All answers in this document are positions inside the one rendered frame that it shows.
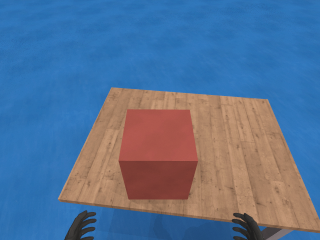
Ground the right robot hand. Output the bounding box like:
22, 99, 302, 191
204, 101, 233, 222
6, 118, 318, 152
232, 213, 265, 240

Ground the table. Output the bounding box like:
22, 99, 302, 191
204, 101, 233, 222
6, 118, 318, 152
58, 87, 320, 240

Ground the left robot hand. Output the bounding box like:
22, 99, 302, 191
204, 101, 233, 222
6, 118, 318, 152
64, 210, 97, 240

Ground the carton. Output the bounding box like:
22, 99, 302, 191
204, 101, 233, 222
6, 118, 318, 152
118, 109, 198, 200

